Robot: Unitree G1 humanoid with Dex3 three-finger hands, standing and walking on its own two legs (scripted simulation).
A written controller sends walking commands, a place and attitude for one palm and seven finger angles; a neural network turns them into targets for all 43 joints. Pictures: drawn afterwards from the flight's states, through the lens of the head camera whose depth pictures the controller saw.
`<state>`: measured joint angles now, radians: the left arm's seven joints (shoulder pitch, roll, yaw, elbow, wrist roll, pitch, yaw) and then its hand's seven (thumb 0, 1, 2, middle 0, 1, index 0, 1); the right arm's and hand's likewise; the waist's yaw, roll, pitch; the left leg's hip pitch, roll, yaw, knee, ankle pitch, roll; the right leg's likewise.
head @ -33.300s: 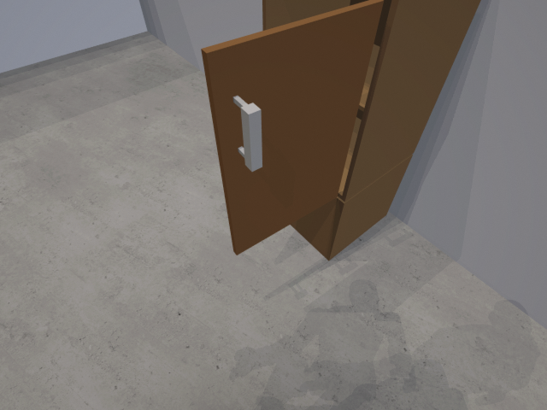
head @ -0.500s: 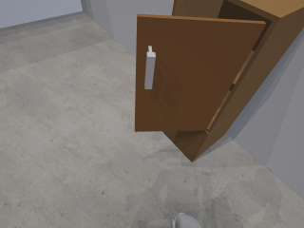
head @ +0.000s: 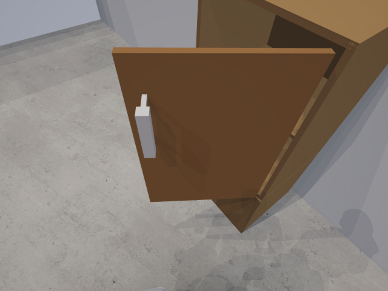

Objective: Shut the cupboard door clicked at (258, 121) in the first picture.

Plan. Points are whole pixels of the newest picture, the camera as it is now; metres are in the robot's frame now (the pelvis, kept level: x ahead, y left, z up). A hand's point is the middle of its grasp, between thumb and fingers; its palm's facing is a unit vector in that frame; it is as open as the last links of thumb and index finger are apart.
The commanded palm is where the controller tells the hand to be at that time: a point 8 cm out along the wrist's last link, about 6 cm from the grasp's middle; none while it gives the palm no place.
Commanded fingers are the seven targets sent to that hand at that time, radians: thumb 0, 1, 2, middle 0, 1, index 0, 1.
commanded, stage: come to a stop and stand still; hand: left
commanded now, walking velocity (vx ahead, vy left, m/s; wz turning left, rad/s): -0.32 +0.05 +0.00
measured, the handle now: (147, 127) +0.42 +0.13 +0.10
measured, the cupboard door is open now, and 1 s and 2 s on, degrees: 55 55 55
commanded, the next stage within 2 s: look again from close up in 0.84 s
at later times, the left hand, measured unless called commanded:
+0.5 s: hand out of the picture +0.03 +0.14 -0.16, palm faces +0.00 -0.96 -0.27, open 7.4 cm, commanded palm none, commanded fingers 0.00 0.90 0.90 -0.20 -0.30 -0.20 -0.30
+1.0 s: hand out of the picture -0.03 +0.14 -0.17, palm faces +0.00 -0.98 -0.21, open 7.4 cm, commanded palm none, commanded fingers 0.00 0.90 0.90 -0.20 -0.30 -0.20 -0.30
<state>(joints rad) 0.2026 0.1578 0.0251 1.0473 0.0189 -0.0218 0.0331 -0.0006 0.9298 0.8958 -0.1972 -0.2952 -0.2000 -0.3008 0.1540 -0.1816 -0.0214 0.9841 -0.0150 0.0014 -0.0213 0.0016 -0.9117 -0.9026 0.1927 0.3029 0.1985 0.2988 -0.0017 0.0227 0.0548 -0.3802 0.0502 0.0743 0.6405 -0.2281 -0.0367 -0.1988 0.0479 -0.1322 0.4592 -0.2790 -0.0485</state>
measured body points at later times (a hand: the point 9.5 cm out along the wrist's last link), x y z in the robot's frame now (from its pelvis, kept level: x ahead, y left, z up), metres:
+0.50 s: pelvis -0.01 -0.05 +0.00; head +0.02 -0.07 +0.45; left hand +0.03 +0.19 -0.14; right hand +0.06 -0.31 -0.16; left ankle -0.03 +0.06 -0.69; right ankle -0.03 -0.18 -0.73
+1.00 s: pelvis -0.03 -0.04 +0.01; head -0.02 -0.04 +0.46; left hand -0.03 +0.19 -0.15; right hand -0.02 -0.27 -0.15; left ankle -0.05 +0.06 -0.73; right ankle -0.03 -0.18 -0.73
